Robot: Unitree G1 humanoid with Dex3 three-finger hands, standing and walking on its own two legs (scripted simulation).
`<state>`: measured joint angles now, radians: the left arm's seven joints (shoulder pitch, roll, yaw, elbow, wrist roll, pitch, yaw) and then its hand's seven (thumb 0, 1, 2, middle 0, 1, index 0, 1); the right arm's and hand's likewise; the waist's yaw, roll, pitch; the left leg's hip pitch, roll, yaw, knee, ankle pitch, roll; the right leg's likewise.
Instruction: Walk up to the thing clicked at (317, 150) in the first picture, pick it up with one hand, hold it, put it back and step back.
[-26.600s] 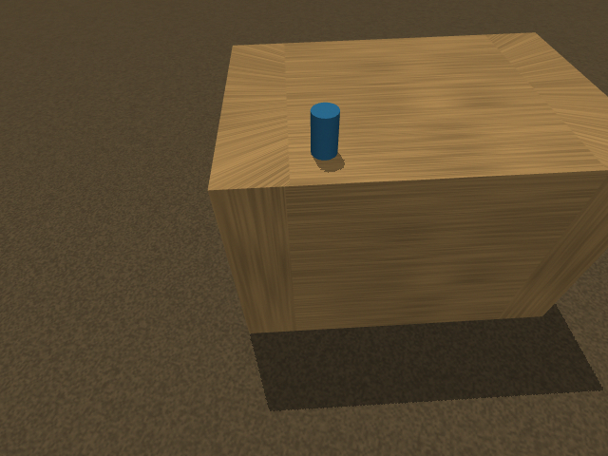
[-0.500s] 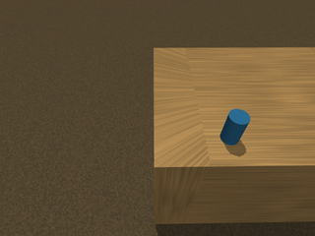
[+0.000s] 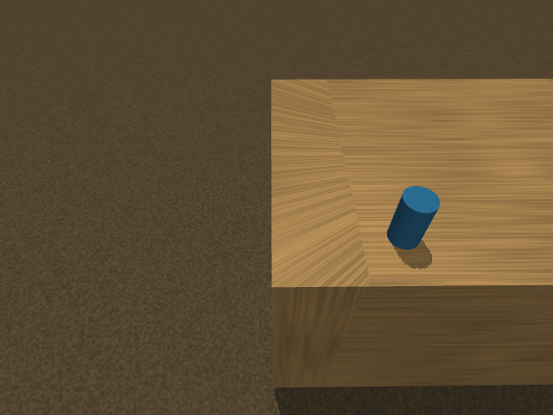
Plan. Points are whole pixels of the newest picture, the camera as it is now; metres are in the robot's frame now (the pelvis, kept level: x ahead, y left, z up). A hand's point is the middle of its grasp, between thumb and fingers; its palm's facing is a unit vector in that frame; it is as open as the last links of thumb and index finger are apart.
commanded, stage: stand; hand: right
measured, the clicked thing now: (411, 218) +0.46 -0.23 -0.03
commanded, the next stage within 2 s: none
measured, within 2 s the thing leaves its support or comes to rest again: neither
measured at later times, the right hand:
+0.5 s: hand out of the picture +0.08 -0.26 -0.15, palm faces -0.02 +0.94 -0.35, open 7.5 cm
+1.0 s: hand out of the picture +0.08 -0.25 -0.16, palm faces -0.03 +0.94 -0.35, open 7.4 cm
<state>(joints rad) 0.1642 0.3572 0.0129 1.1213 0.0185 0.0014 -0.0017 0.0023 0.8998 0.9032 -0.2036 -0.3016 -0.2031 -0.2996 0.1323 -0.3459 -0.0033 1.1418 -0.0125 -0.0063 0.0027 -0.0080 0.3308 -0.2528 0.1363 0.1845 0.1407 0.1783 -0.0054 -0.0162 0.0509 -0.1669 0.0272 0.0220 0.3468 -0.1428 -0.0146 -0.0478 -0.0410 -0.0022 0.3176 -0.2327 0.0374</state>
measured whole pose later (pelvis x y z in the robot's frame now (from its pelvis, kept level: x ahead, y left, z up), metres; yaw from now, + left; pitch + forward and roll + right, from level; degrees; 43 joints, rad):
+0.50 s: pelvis +0.01 +0.00 +0.00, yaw +0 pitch -2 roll +0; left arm 0.14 0.35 0.01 1.10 0.01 -0.01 0.00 0.00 0.90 0.90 -0.20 -0.30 -0.20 -0.30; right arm 0.11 -0.34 0.00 1.13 -0.01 -0.01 0.00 0.00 -0.87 -0.89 0.20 0.30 0.20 0.30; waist 0.00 -0.01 0.05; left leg -0.16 0.03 0.02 0.35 -0.15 -0.02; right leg -0.03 -0.04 -0.01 0.31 -0.24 0.04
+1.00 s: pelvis +0.01 +0.00 +0.00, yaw +0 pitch -2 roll +0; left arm 0.15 0.36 0.01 1.11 0.02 0.00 0.00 0.00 0.90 0.90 -0.20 -0.30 -0.20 -0.30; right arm 0.11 -0.34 0.00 1.13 -0.01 -0.01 0.00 0.00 -0.90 -0.89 0.20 0.30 0.20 0.30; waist 0.00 -0.01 0.05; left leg -0.16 0.03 0.02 0.34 -0.15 -0.02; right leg -0.03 -0.04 -0.01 0.31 -0.24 0.04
